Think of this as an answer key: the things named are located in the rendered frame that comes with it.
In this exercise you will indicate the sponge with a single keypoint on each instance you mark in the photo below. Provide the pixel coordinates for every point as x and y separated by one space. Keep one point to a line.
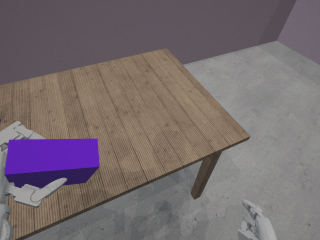
38 162

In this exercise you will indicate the robot left hand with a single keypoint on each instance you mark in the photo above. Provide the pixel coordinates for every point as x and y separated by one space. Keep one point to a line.
28 194

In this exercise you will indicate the robot right hand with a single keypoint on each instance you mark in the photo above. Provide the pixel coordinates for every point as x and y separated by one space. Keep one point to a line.
261 229

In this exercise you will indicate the robot left forearm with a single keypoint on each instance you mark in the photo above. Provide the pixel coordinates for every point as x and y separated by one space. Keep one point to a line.
6 229

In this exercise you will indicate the table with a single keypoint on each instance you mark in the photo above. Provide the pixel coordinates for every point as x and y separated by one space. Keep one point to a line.
149 114

